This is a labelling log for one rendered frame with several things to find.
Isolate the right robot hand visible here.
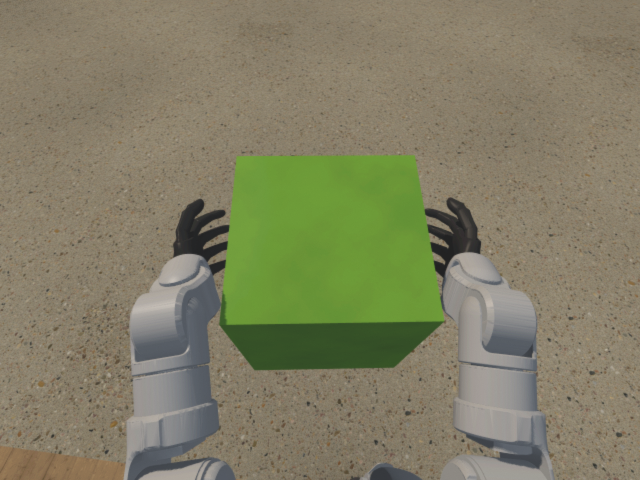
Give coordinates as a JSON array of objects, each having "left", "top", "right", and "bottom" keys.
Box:
[{"left": 425, "top": 197, "right": 481, "bottom": 278}]

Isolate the carton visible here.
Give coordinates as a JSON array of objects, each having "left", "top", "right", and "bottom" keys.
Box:
[{"left": 219, "top": 155, "right": 444, "bottom": 370}]

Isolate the left robot hand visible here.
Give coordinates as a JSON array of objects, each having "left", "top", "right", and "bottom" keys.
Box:
[{"left": 173, "top": 199, "right": 229, "bottom": 275}]

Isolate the robot left upper arm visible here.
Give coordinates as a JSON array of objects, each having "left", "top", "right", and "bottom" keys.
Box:
[{"left": 134, "top": 457, "right": 236, "bottom": 480}]

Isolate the right robot forearm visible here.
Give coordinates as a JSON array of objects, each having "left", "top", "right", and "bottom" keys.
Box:
[{"left": 440, "top": 252, "right": 555, "bottom": 480}]

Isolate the left robot forearm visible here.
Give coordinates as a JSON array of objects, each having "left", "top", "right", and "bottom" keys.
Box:
[{"left": 123, "top": 254, "right": 221, "bottom": 480}]

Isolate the right robot shin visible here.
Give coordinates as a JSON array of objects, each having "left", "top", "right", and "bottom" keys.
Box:
[{"left": 368, "top": 463, "right": 393, "bottom": 473}]

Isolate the robot right upper arm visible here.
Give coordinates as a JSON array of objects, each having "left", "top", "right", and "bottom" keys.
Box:
[{"left": 440, "top": 454, "right": 547, "bottom": 480}]

